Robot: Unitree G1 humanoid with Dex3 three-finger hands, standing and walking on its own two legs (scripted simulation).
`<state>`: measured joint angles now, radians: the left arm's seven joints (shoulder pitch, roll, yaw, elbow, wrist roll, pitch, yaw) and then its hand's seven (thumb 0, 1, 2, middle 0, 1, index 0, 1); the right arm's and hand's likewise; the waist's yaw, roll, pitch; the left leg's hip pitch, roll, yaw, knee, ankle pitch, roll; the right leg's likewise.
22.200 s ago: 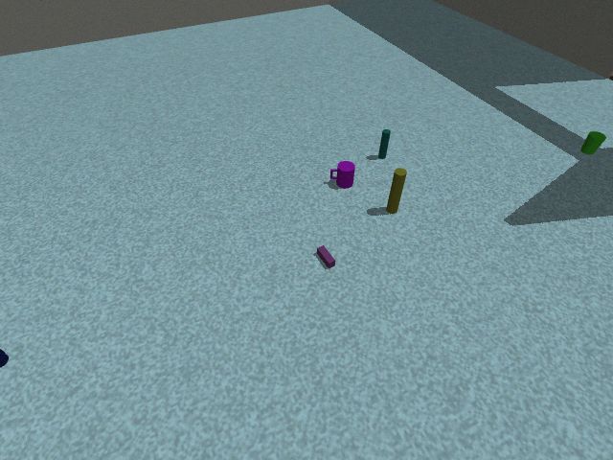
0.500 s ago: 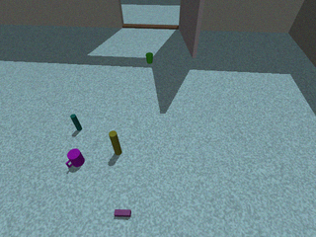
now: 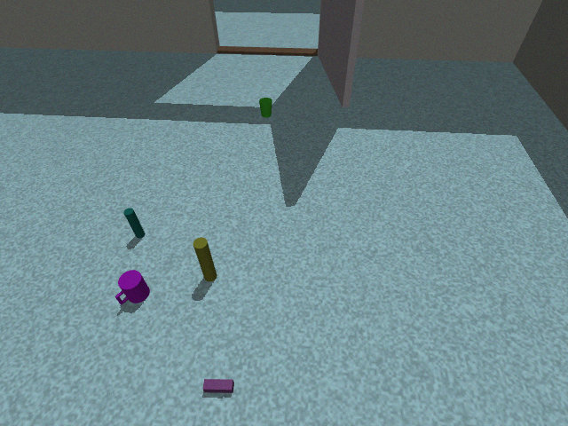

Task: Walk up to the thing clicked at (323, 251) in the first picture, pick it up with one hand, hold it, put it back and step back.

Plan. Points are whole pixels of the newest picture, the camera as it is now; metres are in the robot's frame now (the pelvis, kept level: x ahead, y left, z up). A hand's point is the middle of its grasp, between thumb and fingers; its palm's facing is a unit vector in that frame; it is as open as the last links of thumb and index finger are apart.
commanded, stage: stand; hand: left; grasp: from above
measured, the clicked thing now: (218, 386) +0.40 +0.25 -0.77
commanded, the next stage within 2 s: rise first in 0.74 s
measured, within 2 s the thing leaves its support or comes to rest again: neither
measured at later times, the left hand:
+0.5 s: hand out of the picture +0.06 +0.26 -0.16, palm faces -0.03 -0.94 -0.35, open 7.4 cm
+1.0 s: hand out of the picture +0.12 +0.25 -0.16, palm faces +0.02 -0.94 -0.34, open 7.7 cm
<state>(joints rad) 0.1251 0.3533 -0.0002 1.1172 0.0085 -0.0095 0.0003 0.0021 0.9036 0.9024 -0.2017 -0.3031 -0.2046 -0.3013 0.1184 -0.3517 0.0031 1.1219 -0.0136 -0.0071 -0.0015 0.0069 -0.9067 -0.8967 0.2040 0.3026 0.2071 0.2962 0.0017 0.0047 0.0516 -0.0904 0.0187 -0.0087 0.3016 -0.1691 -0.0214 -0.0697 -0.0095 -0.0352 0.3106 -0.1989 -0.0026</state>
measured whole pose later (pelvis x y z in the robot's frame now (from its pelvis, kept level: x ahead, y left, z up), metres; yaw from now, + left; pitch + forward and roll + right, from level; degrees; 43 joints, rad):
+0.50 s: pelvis +0.00 +0.00 +0.00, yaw +0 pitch -2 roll +0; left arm 0.13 0.35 0.00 1.12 0.01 -0.01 0.00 0.00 0.90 0.90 -0.20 -0.30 -0.20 -0.30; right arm 0.12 -0.35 0.00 1.12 -0.01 0.00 0.00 0.01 -0.91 -0.90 0.20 0.30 0.21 0.30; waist 0.00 0.01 0.06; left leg -0.10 0.02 -0.01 0.31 -0.17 -0.02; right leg -0.07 -0.01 -0.03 0.31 -0.20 0.00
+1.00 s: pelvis -0.02 +0.00 -0.01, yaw +0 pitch +3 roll +0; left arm 0.00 0.33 0.09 1.08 0.03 -0.03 -0.01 0.00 0.75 0.87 -0.24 -0.46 -0.24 -0.46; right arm 0.19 -0.30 -0.01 0.88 0.03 -0.04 -0.04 0.01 -0.91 -0.90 0.20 0.30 0.20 0.30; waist -0.01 0.00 0.04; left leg -0.32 0.01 -0.01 0.49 -0.23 -0.01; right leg -0.29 -0.02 -0.04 0.49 -0.25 0.00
